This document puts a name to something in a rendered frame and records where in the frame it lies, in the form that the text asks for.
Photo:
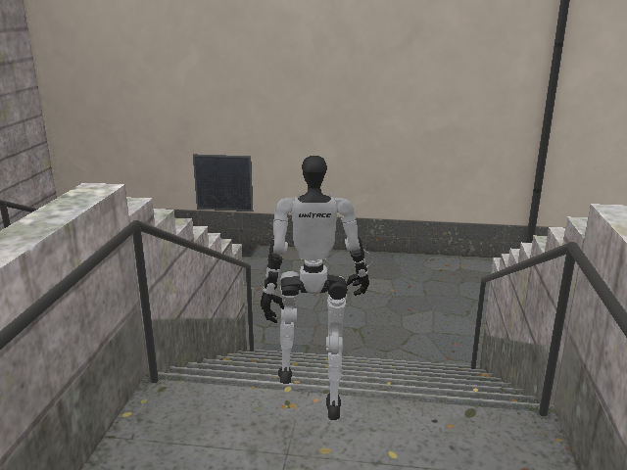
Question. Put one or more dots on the stairs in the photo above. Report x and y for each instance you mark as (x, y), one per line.
(377, 374)

